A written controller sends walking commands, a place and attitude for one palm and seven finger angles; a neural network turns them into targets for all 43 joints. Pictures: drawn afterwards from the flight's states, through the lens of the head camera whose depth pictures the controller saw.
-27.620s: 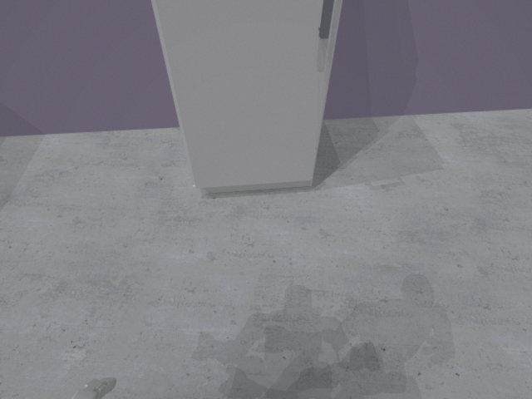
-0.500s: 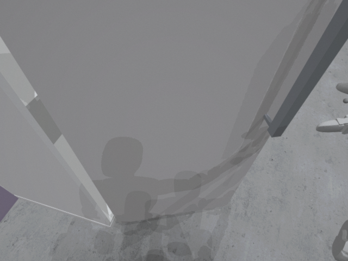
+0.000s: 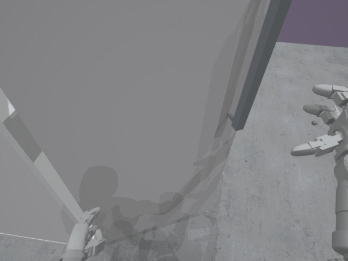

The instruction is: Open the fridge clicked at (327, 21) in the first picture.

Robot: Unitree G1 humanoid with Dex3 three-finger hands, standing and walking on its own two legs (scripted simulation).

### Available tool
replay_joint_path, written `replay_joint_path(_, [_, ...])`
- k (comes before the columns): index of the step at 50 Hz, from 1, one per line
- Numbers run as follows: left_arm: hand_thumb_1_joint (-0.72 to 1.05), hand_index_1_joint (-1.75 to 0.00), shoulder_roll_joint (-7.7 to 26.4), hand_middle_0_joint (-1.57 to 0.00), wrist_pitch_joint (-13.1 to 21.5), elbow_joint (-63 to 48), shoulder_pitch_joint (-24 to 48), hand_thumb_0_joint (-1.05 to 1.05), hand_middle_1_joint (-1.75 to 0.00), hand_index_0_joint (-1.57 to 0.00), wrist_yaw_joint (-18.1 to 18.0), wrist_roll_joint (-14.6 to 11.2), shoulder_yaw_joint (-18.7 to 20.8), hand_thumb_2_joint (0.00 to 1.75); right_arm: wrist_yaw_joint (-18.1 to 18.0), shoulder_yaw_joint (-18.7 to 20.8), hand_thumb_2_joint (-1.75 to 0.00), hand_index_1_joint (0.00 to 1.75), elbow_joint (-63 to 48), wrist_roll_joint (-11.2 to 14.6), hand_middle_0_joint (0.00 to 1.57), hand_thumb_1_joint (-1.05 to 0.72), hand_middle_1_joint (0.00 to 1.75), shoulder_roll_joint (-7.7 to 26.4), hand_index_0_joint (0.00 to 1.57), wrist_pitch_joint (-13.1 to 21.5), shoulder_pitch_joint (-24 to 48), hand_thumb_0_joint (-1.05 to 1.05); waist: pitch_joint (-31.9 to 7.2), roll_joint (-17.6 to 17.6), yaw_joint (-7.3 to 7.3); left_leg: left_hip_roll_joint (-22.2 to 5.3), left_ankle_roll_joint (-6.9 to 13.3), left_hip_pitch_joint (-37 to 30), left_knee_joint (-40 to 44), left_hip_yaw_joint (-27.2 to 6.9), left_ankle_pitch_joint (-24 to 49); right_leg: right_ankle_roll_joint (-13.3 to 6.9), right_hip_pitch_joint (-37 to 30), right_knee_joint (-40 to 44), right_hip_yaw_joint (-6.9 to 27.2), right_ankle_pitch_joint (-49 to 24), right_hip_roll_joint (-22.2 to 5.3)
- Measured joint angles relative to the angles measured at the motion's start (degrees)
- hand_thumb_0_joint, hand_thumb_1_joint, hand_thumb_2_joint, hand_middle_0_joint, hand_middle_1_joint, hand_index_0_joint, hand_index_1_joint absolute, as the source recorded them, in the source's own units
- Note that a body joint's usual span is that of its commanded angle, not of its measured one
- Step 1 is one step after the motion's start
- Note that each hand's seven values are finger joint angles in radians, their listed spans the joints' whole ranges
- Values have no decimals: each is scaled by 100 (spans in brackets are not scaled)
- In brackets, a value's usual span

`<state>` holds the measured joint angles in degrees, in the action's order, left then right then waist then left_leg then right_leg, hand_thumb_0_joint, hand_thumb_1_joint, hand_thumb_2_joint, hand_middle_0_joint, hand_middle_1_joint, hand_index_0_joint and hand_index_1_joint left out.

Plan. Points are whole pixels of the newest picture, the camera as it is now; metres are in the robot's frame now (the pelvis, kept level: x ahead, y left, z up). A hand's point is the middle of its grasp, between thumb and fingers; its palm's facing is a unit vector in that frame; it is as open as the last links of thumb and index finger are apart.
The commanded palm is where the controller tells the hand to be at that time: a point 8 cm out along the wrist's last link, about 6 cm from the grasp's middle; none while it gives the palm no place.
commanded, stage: slip the hand off the handle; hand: right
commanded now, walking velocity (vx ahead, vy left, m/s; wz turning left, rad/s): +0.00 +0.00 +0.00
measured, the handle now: (251, 64) +0.50 -0.17 +0.24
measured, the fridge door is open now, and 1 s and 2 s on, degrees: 64 64 64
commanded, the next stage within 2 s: draw the hand back to the body in 0.10 s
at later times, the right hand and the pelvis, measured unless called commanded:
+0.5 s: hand (319, 136) +0.31 -0.26 +0.19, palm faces +0.02 +1.00 -0.02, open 14.7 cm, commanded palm +0.27 -0.31 +0.19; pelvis +0.00 +0.01 +0.00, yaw +1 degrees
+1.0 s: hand (345, 177) +0.24 -0.29 +0.17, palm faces +0.50 +0.83 -0.22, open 13.0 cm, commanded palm +0.19 -0.31 +0.18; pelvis +0.00 +0.00 +0.00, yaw +0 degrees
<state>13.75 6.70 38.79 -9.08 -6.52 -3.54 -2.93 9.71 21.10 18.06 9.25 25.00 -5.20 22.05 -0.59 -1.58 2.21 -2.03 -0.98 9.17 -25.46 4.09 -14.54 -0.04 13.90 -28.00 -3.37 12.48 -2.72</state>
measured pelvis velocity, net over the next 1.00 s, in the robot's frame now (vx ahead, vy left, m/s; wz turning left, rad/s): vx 0.00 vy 0.00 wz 0.01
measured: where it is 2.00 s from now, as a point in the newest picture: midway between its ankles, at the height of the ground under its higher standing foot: outside the picture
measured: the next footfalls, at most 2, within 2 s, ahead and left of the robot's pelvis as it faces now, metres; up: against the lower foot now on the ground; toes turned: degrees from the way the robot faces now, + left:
none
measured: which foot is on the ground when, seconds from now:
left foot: down 0.00-1.00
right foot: down 0.00-1.00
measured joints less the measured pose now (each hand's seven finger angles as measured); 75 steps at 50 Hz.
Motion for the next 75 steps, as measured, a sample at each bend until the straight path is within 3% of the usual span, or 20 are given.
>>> replay_joint_path(7, [91, -30, 41, -20, 55, 58, -131, 1, -30, -21, -26, 15, -16, 90, -22, 73, -20, 115, -279, 20, 25, 56, 115, -61, 25, 109, -358, -1, 75, -19, 39, 45, 52, -117, -13, 26, -8, 51, -131, 31, 31, -29, -42])
replay_joint_path(12, [91, -30, 72, -20, 80, 276, -214, 1, -30, -21, -77, 16, -21, 90, 27, 147, -20, 115, -44, 33, 26, 56, 115, 54, 25, 185, -188, -1, 146, -12, 4, 80, 94, -117, -35, 81, -10, 93, -124, 33, 91, -64, -72])
replay_joint_path(19, [91, -30, 263, -20, 82, 274, -367, 1, -30, -21, -169, -159, -27, 90, 1334, 314, -20, 115, 398, 718, 25, 55, 115, 488, 25, -714, -150, -1, 130, -93, -144, 111, 117, -213, 48, 32, 29, 101, -262, 151, 42, -102, -99])
replay_joint_path(22, [91, -30, 370, -20, 109, 132, -409, 2, -30, -21, -99, -168, 9, 90, 1710, 469, -20, 115, 298, 929, 25, 55, 115, 582, 25, -763, -424, -1, 51, -142, -210, 101, 100, -195, -18, -21, -14, 96, -277, 112, -9, -56, -97])
replay_joint_path(26, [91, -30, 432, -20, 159, -57, -436, 2, -30, -21, 25, -183, 77, 90, 1769, 686, -20, 115, 22, 1104, 25, 55, 115, 563, 25, -650, -872, -1, -39, -148, -201, 83, 76, -135, -160, -79, -96, 86, -252, 1, -62, 28, -90])
replay_joint_path(31, [91, -30, 418, -20, 235, -188, -396, 2, -30, -21, 64, -203, 91, 90, 1643, 664, -20, 115, -482, 1111, 25, 55, 115, 375, 25, -695, -1381, -1, -20, -109, -39, 67, 53, -166, -227, -71, -138, 62, -243, -129, -48, 100, -79])
replay_joint_path(37, [91, -30, 296, -20, 409, -182, -154, 2, -30, -20, -46, -154, -41, 90, 1454, 342, -22, 113, -1189, 994, 25, 52, 113, 54, 25, -629, -1626, -1, 181, -62, 161, 40, 27, -322, -120, 28, -71, 22, -286, -164, 53, 78, -39])
replay_joint_path(40, [91, -30, 156, -20, 612, -127, 16, 1, -30, -21, 7, 112, -96, 90, 354, 97, -24, 110, -1756, 441, 25, 47, 110, -54, 25, -122, -1875, -1, 304, -45, 176, 39, 12, -415, 53, 40, 30, 21, -352, -44, 60, 5, -27])
replay_joint_path(43, [91, -30, -11, -20, 691, -67, 124, 1, -30, -21, 86, 251, -137, 90, -574, 107, -28, 106, -2265, 114, 25, 39, 106, -259, 25, 276, -2290, -1, 371, -7, 175, 33, 4, -451, 223, 0, 137, 11, -414, 138, 14, -89, -14])
replay_joint_path(46, [90, -30, -128, -20, 670, 40, 109, 1, -30, -21, 148, 330, -123, 90, -1097, 84, -32, 100, -2643, -110, 25, 30, 100, -462, 24, 515, -2721, -1, 400, -9, 237, 32, -9, -544, 377, -49, 203, -1, -523, 281, -41, -130, -7])
replay_joint_path(50, [90, -30, -167, -20, 586, 238, -2, 1, -30, -21, 179, 397, -81, 90, -1472, -62, -39, 92, -2942, -321, 24, 17, 93, -662, 24, 659, -3094, -1, 401, -62, 331, -1, -27, -730, 518, -64, 220, -18, -710, 420, -65, -139, 34])
replay_joint_path(55, [90, -30, -169, -20, 440, 404, -53, 1, -30, -21, 175, 439, -31, 90, -1640, -154, -47, 82, -3117, -446, 24, 0, 82, -690, 23, 746, -3325, 0, 390, -97, 319, -30, -39, -891, 591, -59, 199, -20, -894, 547, -67, -151, 69])
replay_joint_path(65, [90, -30, -60, -20, 222, 273, -56, 1, -30, -21, 195, 446, 168, 90, -1589, -105, -65, 61, -3510, -445, 23, -36, 61, -599, 23, 805, -4191, 0, 347, -153, 155, 48, 14, -991, 604, -106, 153, 51, -1041, 599, -110, -113, -12])
replay_joint_path(75, [91, -30, 42, -20, 226, 211, -89, 1, -30, -21, 112, 435, 302, 90, -1627, -143, -82, 41, -3849, -475, 22, -71, 41, -646, 22, 864, -4843, 1, 365, -200, 239, 132, 81, -1034, 547, -21, 102, 118, -1024, 482, -13, -69, -93])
